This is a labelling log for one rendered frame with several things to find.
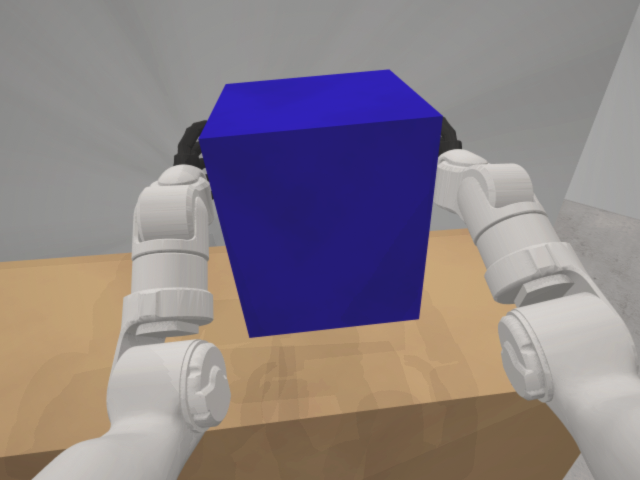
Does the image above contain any right robot upper arm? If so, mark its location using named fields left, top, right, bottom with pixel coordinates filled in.
left=498, top=292, right=640, bottom=480

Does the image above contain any left robot hand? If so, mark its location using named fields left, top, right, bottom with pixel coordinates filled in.
left=173, top=120, right=214, bottom=200

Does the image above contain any right robot hand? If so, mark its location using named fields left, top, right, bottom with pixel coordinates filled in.
left=438, top=117, right=462, bottom=157

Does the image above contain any robot right forearm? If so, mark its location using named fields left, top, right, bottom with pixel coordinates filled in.
left=433, top=149, right=639, bottom=373

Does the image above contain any left robot upper arm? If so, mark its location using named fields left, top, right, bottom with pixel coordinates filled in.
left=32, top=339, right=231, bottom=480

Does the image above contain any pedestal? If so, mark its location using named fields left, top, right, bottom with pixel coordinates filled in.
left=0, top=228, right=581, bottom=480

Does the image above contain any carton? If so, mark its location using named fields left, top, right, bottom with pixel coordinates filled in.
left=198, top=69, right=443, bottom=338

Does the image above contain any robot left forearm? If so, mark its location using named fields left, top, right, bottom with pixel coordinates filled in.
left=106, top=165, right=215, bottom=423

